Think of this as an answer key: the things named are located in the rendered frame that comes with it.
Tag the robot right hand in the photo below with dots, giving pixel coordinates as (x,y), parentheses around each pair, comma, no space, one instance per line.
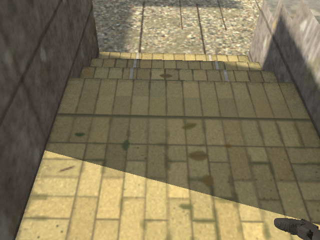
(302,228)

